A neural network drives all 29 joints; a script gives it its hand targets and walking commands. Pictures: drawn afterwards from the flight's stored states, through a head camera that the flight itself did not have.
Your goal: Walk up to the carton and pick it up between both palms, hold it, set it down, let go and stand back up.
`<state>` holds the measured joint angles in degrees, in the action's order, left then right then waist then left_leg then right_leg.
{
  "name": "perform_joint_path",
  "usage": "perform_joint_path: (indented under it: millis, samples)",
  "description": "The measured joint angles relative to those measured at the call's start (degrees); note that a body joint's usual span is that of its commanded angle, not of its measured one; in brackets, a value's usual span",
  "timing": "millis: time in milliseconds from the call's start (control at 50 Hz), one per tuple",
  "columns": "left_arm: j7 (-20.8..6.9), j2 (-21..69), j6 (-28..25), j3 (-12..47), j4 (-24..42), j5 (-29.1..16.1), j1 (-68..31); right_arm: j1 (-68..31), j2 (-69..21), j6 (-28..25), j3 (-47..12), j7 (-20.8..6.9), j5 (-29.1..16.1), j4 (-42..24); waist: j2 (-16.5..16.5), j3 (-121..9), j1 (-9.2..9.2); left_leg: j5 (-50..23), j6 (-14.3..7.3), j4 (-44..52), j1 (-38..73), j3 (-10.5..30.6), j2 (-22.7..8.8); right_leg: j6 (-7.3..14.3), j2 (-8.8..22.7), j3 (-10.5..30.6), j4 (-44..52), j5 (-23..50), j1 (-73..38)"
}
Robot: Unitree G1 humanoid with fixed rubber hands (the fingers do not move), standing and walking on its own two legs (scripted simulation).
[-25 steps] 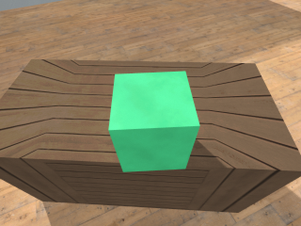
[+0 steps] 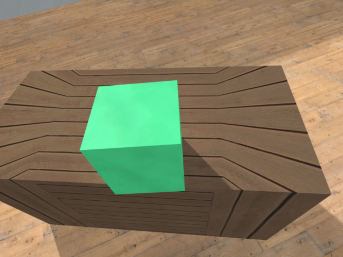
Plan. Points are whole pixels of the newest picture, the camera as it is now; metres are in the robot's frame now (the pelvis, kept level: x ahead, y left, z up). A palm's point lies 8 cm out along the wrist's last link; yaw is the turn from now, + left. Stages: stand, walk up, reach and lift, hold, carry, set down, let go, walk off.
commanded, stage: walk up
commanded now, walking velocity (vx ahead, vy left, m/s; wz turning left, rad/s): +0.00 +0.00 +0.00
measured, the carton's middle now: (144, 141) +0.41 +0.12 +0.00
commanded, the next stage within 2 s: none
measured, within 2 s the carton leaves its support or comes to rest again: neither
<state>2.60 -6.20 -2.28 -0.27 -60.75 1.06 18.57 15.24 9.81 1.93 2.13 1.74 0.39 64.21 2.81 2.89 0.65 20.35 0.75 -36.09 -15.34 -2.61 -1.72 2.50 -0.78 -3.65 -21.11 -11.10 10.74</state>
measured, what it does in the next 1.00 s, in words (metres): steps on the spot: left foot, then left foot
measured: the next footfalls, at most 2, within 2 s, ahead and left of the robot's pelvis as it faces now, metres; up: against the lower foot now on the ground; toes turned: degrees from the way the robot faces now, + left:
left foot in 0.06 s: +0.02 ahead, +0.11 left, +0.00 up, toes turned +4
left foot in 0.54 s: +0.03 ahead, +0.23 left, +0.00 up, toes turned +3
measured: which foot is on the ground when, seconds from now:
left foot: up 0.00-0.04, down 0.06-0.26, up 0.28-0.52, down 0.54-1.00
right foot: down 0.00-0.54, up 0.56-1.00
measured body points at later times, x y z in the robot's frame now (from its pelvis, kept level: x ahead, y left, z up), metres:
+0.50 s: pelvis -0.01 +0.08 +0.00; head +0.03 +0.07 +0.44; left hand -0.06 +0.33 -0.15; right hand +0.03 -0.17 -0.16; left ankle -0.02 +0.23 -0.73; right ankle +0.00 -0.09 -0.75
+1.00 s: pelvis +0.02 +0.09 +0.01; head +0.05 +0.10 +0.45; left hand +0.07 +0.35 -0.15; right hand -0.03 -0.16 -0.14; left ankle -0.01 +0.23 -0.75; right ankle -0.01 -0.04 -0.69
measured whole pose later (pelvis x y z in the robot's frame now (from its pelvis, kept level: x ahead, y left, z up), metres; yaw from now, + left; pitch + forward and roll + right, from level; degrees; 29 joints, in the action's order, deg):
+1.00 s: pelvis +0.02 +0.09 +0.01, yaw +0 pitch +3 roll -2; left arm -0.2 -12.4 1.6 -4.7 -59.0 2.2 14.1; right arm 21.6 11.3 -1.2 3.8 3.8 1.6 62.0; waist 0.9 0.6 3.4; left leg 12.6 1.2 -19.0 -9.0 -1.1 -5.2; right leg -3.9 1.0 -3.1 -48.7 -21.4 22.9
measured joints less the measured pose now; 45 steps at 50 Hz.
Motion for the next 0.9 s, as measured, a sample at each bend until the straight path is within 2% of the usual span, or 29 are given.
perform_joint_path:
  millis: [60,120,140,200,240,300,380,420,460,520,540,560,580,620,660,720,800,840,900]
  samples:
    - [0.14,-0.27,0.42,0.18,-0.49,0.04,0.30,0.40,-1.01,-0.44,-0.35,0.38,-0.11,0.73,-0.23,-0.13,0.25,-5.15,-0.22,8.81,4.19,-0.13,0.10,0.19,-1.31,-1.19,-2.18,-1.39,0.48]
    - [-0.18,-1.35,0.94,0.05,-0.84,-0.29,0.30,0.85,-3.05,-1.32,-0.74,0.65,-0.05,1.54,-4.23,-0.52,-0.51,-6.13,-1.52,13.08,7.28,-1.08,1.48,-0.35,-0.10,-0.36,-2.99,-1.93,-0.14]
    - [-0.32,-1.27,0.97,0.10,-0.52,-0.37,0.27,1.23,-3.08,-1.49,-0.76,0.74,-0.08,1.77,-4.55,-0.87,-0.93,-6.26,-1.64,13.50,7.59,-1.17,1.61,-0.44,0.00,-0.27,-2.56,-1.75,-0.48]
    - [-0.29,-0.73,1.02,-0.13,0.23,0.01,-0.74,1.52,-1.94,-1.12,-0.60,0.96,0.15,2.12,-3.63,-0.86,-2.24,-6.20,-2.13,13.30,7.68,-1.52,2.20,-0.73,0.59,0.07,-2.96,-1.64,-0.39]
    - [-0.30,-1.07,1.10,-0.48,0.50,0.33,-1.16,1.42,-1.22,-0.88,-0.41,1.01,0.19,1.64,-2.53,-0.81,-2.50,-6.10,-2.45,12.61,6.94,-1.77,2.63,-1.07,1.08,0.31,-3.99,-1.90,0.51]
    - [0.36,-2.46,1.58,-1.38,0.98,0.92,-0.96,1.39,-0.09,-0.11,0.40,0.36,0.48,0.33,-1.05,-1.07,-2.61,-2.33,-1.05,5.23,2.61,-2.20,2.59,-1.47,1.91,0.17,-6.00,-2.67,2.57]
    - [1.39,-4.88,2.19,-3.07,0.94,1.37,0.58,0.32,0.60,0.45,1.46,-0.84,1.07,-2.24,-3.13,-0.69,-3.65,2.13,0.49,-11.62,-5.13,-2.60,2.61,-2.35,5.09,1.60,-5.17,-1.78,3.73]
    - [1.59,-5.32,2.21,-3.43,0.79,1.40,1.49,-0.70,1.18,0.23,1.82,-1.34,1.25,-3.70,-3.72,-0.39,-3.57,1.60,0.97,-14.38,-7.42,-1.08,1.65,-3.52,6.37,2.20,-3.21,-0.32,3.74]
    - [1.39,-5.22,1.96,-3.30,0.36,1.11,1.73,-1.58,1.71,-0.34,1.84,-1.54,0.87,-4.45,-3.42,0.02,-3.13,0.77,1.16,-10.65,-6.92,0.79,0.41,-4.82,7.21,2.36,-1.99,0.58,3.50]
    - [0.76,-4.58,1.91,-2.96,-0.90,0.54,1.94,-2.23,1.23,-1.83,1.14,-1.34,0.23,-4.96,-2.47,0.14,-1.90,-5.93,1.69,5.15,-1.06,2.16,-1.71,-6.46,6.97,2.20,-4.00,-0.44,3.78]
    - [0.49,-4.69,2.12,-2.97,-1.29,0.47,1.76,-2.23,0.57,-2.32,0.96,-1.05,0.15,-4.60,-3.01,0.34,-1.53,-7.17,1.84,8.83,1.07,1.83,-1.61,-7.01,7.30,2.40,-6.11,-1.65,4.14]
    - [0.25,-5.33,2.41,-3.09,-1.69,0.33,1.34,-2.25,-0.88,-2.65,0.64,-0.80,0.23,-3.89,-5.29,0.72,-1.50,-7.08,1.53,9.67,2.37,0.87,-0.32,-6.19,8.44,3.47,-8.13,-3.26,4.34]
    - [0.08,-5.70,2.79,-3.08,-1.77,0.14,1.22,-1.59,-2.04,-2.80,0.21,-0.68,0.39,-3.66,-6.63,0.26,-1.69,-6.86,1.12,10.13,3.15,0.26,0.21,-5.52,8.34,4.18,-10.30,-7.93,4.84]
    - [-0.13,-5.13,3.76,-2.82,-1.28,-0.25,1.38,0.54,-2.71,-2.59,-0.38,-0.70,0.64,-3.56,-5.63,-2.13,-1.38,-6.75,0.27,11.31,3.66,0.63,-0.86,-4.74,5.93,2.99,-14.82,-14.04,6.16]
    - [-0.77,-4.55,4.26,-2.64,-0.91,-0.37,0.76,1.85,-2.80,-2.31,-0.91,-0.66,0.91,-3.49,-4.24,-3.13,-0.80,-7.79,-0.41,13.84,4.85,1.34,-1.43,-4.29,4.26,2.11,-19.06,-14.63,6.84]
    - [-1.32,-4.42,4.05,-2.72,-0.82,-0.04,-0.62,1.96,-3.27,-2.97,-1.61,-0.15,0.94,-3.88,-4.42,-2.44,-1.21,-9.23,-1.09,16.48,6.09,0.76,-0.73,-3.65,3.24,2.12,-21.84,-12.83,7.64]
    - [-0.87,-3.40,3.87,-2.24,-1.79,-0.22,-1.00,0.89,-2.95,-3.86,-1.99,0.14,0.82,-3.85,-4.96,-1.18,-0.95,-8.58,-1.92,15.70,5.71,-0.36,1.17,-3.97,2.83,0.79,-18.03,-11.46,5.78]
    - [-0.65,-3.23,4.38,-2.45,-2.11,-0.18,-0.69,0.47,-2.62,-3.66,-1.57,0.50,1.05,-4.13,-4.59,-1.16,-0.23,-7.77,-2.06,14.63,5.02,-0.70,1.32,-4.72,1.98,-0.25,-18.54,-12.78,5.63]
    - [-1.14,-4.19,5.06,-3.30,-1.33,0.54,-0.87,1.66,-1.27,-3.25,-0.23,1.46,1.06,-4.12,-2.81,-2.04,1.59,-7.14,-1.83,14.26,4.34,0.32,-0.17,-5.62,0.45,-1.75,-24.37,-14.69,7.69]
